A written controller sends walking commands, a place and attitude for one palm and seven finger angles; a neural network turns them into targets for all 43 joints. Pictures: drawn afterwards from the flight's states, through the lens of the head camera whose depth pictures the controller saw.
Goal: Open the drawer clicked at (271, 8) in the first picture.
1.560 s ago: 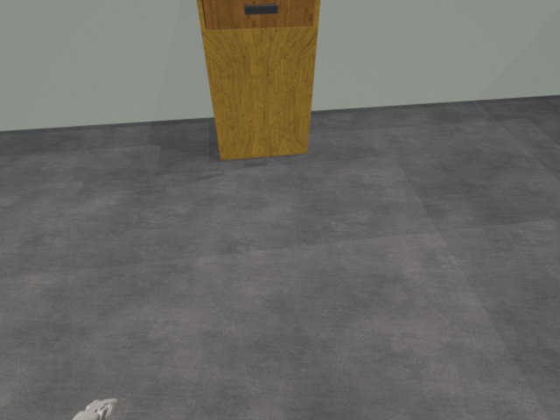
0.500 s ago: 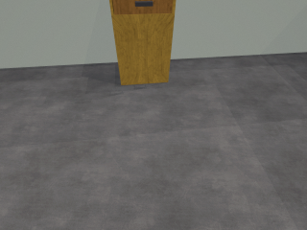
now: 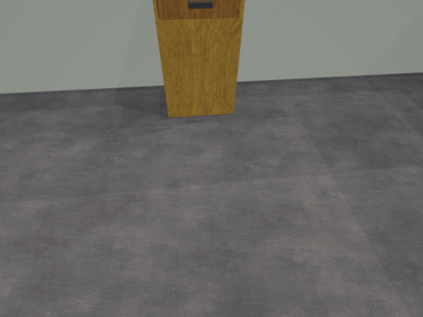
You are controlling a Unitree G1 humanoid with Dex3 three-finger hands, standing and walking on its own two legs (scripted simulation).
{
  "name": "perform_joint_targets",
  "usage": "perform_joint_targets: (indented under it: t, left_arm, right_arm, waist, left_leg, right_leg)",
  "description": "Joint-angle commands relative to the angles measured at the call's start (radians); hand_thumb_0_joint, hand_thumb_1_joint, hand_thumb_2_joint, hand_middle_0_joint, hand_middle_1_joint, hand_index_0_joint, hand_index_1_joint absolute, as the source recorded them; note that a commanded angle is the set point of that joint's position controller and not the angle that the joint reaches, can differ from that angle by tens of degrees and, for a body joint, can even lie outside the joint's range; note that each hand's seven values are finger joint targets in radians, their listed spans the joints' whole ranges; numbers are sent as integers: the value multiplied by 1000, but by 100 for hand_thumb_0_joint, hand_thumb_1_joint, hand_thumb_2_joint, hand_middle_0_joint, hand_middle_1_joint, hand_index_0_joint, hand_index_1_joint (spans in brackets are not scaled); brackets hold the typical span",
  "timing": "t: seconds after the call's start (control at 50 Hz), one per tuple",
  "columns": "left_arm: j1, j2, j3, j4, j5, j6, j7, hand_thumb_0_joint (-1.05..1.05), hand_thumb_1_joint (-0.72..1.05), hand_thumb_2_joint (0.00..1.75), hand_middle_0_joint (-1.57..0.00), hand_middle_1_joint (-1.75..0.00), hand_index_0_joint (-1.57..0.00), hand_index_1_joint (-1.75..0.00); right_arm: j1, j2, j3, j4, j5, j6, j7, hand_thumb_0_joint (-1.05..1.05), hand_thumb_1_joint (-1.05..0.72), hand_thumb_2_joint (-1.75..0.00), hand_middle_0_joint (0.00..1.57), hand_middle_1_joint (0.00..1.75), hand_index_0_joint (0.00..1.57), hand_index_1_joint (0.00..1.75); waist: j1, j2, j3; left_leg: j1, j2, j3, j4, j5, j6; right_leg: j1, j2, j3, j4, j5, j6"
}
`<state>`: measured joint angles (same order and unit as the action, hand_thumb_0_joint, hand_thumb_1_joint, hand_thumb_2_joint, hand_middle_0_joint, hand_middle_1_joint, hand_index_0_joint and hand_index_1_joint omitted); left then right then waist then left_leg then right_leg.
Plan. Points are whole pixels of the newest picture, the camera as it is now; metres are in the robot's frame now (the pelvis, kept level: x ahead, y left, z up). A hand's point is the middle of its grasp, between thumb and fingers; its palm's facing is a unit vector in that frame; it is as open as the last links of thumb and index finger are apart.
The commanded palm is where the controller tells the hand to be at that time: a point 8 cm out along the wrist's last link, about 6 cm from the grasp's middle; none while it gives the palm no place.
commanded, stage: walk to a spot facing it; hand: left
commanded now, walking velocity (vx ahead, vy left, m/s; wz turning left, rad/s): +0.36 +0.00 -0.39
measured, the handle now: (200, 3) +1.61 +0.16 +0.02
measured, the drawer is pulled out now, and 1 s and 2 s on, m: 0.00 0.00 0.00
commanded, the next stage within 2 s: turn to face it in 1.86 s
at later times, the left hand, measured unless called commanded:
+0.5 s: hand out of the picture +0.13 +0.16 -0.20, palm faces -0.16 -0.97 -0.19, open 7.4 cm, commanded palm none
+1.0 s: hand (174, 273) +0.26 +0.11 -0.20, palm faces -0.11 -0.98 -0.14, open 7.4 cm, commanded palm none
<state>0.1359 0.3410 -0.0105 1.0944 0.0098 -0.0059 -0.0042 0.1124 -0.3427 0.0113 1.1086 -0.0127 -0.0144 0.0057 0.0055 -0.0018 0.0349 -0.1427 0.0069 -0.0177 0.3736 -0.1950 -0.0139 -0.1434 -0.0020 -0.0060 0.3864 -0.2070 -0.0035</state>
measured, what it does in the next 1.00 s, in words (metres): walks ahead: right foot, then left foot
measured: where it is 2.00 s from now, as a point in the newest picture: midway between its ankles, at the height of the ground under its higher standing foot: (246, 212)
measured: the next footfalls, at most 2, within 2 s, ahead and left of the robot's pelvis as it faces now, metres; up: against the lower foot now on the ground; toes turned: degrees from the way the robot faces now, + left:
right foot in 0.50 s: +0.15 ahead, -0.12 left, +0.00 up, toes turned -14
left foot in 1.00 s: +0.51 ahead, -0.01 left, +0.00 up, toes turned -5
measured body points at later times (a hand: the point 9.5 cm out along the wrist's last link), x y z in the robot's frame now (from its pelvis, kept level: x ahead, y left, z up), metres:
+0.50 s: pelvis +0.11 -0.03 -0.03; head +0.13 -0.04 +0.42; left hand +0.14 +0.21 -0.18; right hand +0.01 -0.25 -0.19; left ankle +0.01 +0.13 -0.74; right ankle +0.10 -0.11 -0.74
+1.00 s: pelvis +0.34 -0.05 -0.03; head +0.37 -0.04 +0.41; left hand +0.27 +0.17 -0.19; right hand +0.42 -0.29 -0.17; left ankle +0.47 -0.01 -0.75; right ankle +0.12 -0.11 -0.73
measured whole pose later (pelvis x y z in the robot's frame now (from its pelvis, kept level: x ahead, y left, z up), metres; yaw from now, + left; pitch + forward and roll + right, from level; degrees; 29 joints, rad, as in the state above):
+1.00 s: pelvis +0.34 -0.05 -0.03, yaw -12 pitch -1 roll -2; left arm 0.49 0.12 0.02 1.16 0.01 -0.08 0.03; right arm 0.08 -0.16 -0.03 0.99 -0.03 -0.06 0.03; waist 0.03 0.00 0.06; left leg -0.47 0.03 0.15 0.64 -0.16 0.09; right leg 0.10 0.05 -0.04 0.53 -0.51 -0.04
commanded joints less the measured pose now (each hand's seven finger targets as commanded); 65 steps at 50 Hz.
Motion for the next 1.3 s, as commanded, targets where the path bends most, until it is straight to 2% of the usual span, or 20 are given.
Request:
perform_joint_targets:
  t: [0.0,0.1,0.24,0.32,0.38,0.42,0.46,0.5,0.52,0.58,0.68,0.84,0.92,0.94,0.96,0.98,1.0,1.06,1.12,1.28]
  left_arm:
    - [32,83,18,-36,3,4,16,0,90,90,-20,-30,-20,-30]
    - [92,95,39,-54,15,19,-8,0,90,90,-20,-30,-20,-30]
    - [192,47,62,-73,13,-11,-11,0,90,90,-20,-30,-20,-30]
    - [186,-21,64,-94,9,-31,-11,0,90,90,-20,-30,-20,-30]
    - [-10,-58,56,-170,8,-49,-13,0,90,90,-20,-30,-20,-30]
    - [-6,-74,63,-163,8,-48,-21,0,90,90,-20,-30,-20,-30]
    - [273,-85,77,-72,12,-43,-29,0,90,90,-20,-30,-20,-30]
    - [610,83,109,36,7,-58,3,0,90,90,-20,-30,-20,-30]
    - [573,80,104,30,-4,-56,13,0,90,90,-20,-30,-20,-30]
    - [381,-19,73,-24,8,-61,19,0,90,90,-20,-30,-20,-30]
    - [341,-67,56,-22,12,-81,25,0,90,90,-20,-30,-20,-30]
    - [394,-78,53,11,9,-88,42,0,90,90,-20,-30,-20,-30]
    - [370,-32,64,17,14,-90,46,0,90,90,-20,-30,-20,-30]
    - [352,-31,66,4,7,-91,43,0,90,90,-20,-30,-20,-30]
    - [387,-66,68,-10,-5,-91,35,0,90,90,-20,-30,-20,-30]
    - [436,-127,57,-28,-18,-87,21,0,90,90,-20,-30,-20,-30]
    - [371,-98,63,-42,-8,-82,25,0,90,90,-20,-30,-20,-30]
    - [285,-135,68,-41,18,-53,1,0,90,90,-20,-30,-20,-30]
    - [334,-182,65,-26,27,-17,-5,0,90,90,-20,-30,-20,-30]
    - [143,-146,83,-86,24,6,-14,0,90,90,-20,-30,-20,-30]
  right_arm:
    - [21,-76,-14,-35,-4,-1,-14,0,-90,-90,20,30,20,30]
    - [72,-90,-33,-51,-14,9,-8,0,-90,-90,20,30,20,30]
    - [162,-57,-52,-71,-6,-28,-14,0,-90,-90,20,30,20,30]
    - [282,-68,-70,-41,-5,-49,-26,0,-90,-90,20,30,20,30]
    - [439,-46,-76,18,-14,-57,-37,0,-90,-90,20,30,20,30]
    - [387,-25,-72,12,-21,-53,-38,0,-90,-90,20,30,20,30]
    - [244,-29,-63,-26,-14,-53,-35,0,-90,-90,20,30,20,30]
    - [137,65,-44,-110,8,-73,-18,0,-90,-90,20,30,20,30]
    - [119,42,-51,-119,6,-71,-17,0,-90,-90,20,30,20,30]
    - [66,89,-60,-95,-8,-57,-10,0,-90,-90,20,30,20,30]
    - [129,133,-65,-79,-11,-18,8,0,-90,-90,20,30,20,30]
    - [-85,138,-53,-176,2,-34,29,0,-90,-90,20,30,20,30]
    - [118,95,-71,-121,-6,-50,6,0,-90,-90,20,30,20,30]
    - [274,56,-82,-78,-13,-51,0,0,-90,-90,20,30,20,30]
    - [407,-32,-101,-49,-30,-53,-11,0,-90,-90,20,30,20,30]
    - [464,-108,-118,-35,-28,-51,-16,0,-90,-90,20,30,20,30]
    - [385,-81,-110,-46,-2,-43,-17,0,-90,-90,20,30,20,30]
    - [187,87,-70,-93,-6,-61,-24,0,-90,-90,20,30,20,30]
    - [192,116,-63,-74,-5,-82,-26,0,-90,-90,20,30,20,30]
    - [341,101,-66,-27,7,-95,-36,0,-90,-90,20,30,20,30]
  waist:
    - [-1,-2,-72]
    - [3,-27,67]
    - [-3,-10,70]
    - [-43,164,49]
    - [-121,214,113]
    - [-82,146,140]
    - [88,76,27]
    - [184,-361,-104]
    - [159,-262,-111]
    - [77,-41,112]
    - [-5,-83,94]
    - [28,-110,122]
    - [-78,-113,2]
    - [-149,-88,-77]
    - [-181,57,-217]
    - [-140,269,-296]
    - [-110,158,-217]
    - [-17,48,64]
    - [37,44,45]
    - [-5,62,70]
  left_leg:
    - [10,101,-58,-42,-10,20]
    - [-114,94,-45,-18,-385,35]
    - [-111,133,-38,106,-289,70]
    - [80,257,-167,50,-90,142]
    - [331,399,-248,-11,398,231]
    - [196,375,-149,18,391,186]
    - [-97,244,83,287,375,89]
    - [-516,19,166,829,-317,6]
    - [-557,59,64,912,-344,21]
    - [-576,139,41,917,-176,13]
    - [-541,121,103,787,-25,-16]
    - [-476,74,167,401,102,15]
    - [-142,-23,195,259,34,82]
    - [62,0,144,209,93,108]
    - [312,188,-94,188,163,179]
    - [438,460,-499,21,200,294]
    - [303,477,-540,-84,8,315]
    - [-113,342,-263,-194,-193,188]
    - [-212,262,-75,-203,-71,155]
    - [31,252,19,-234,144,98]
  right_leg:
    - [-9,-108,103,-71,-71,-10]
    - [-140,-75,168,-62,-395,-49]
    - [-168,-55,198,84,-261,-95]
    - [-338,28,62,378,-70,-72]
    - [-650,-28,-22,545,-384,-31]
    - [-518,-55,-38,431,-389,-42]
    - [2,8,-121,169,-129,-62]
    - [355,-356,536,-93,67,-185]
    - [375,-396,588,-109,127,-224]
    - [90,-339,391,-109,208,-215]
    - [46,-207,113,-142,428,-145]
    - [145,-179,51,-162,659,-125]
    - [164,-192,22,127,991,-105]
    - [65,-169,1,330,888,-85]
    - [-127,-70,-48,601,501,-52]
    - [-341,76,-41,969,-320,-42]
    - [-397,18,51,1074,-332,-61]
    - [-409,-96,46,1002,-109,-35]
    - [-335,-109,20,891,-50,-13]
    - [-574,-140,1,695,134,36]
